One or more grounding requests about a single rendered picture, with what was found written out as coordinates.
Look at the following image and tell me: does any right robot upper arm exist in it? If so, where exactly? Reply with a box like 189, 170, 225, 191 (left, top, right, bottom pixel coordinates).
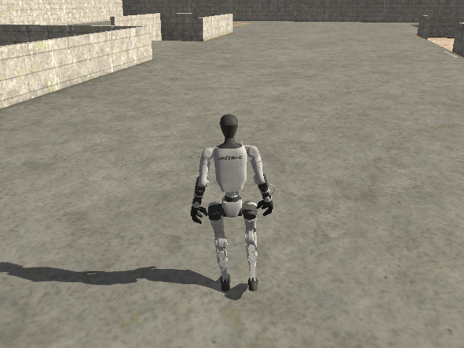
245, 145, 265, 185

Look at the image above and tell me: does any robot left shin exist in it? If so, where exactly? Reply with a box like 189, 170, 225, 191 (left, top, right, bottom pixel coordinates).
215, 237, 228, 282

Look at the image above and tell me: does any left robot hand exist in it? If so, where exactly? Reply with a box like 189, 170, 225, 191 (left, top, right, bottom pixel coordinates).
191, 206, 207, 224

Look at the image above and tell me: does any right robot hand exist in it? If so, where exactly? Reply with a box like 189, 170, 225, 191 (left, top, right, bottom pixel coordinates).
257, 200, 273, 216

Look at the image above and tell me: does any left robot forearm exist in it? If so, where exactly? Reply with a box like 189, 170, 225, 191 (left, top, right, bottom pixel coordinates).
192, 177, 205, 208

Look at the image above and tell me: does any right robot forearm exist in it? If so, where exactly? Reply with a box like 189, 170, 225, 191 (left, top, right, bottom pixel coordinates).
258, 173, 272, 202

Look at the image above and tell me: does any robot right foot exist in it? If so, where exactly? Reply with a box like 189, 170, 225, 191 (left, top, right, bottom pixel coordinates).
248, 278, 258, 291

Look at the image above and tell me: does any left robot upper arm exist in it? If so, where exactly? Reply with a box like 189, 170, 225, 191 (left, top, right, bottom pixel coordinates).
198, 146, 215, 187

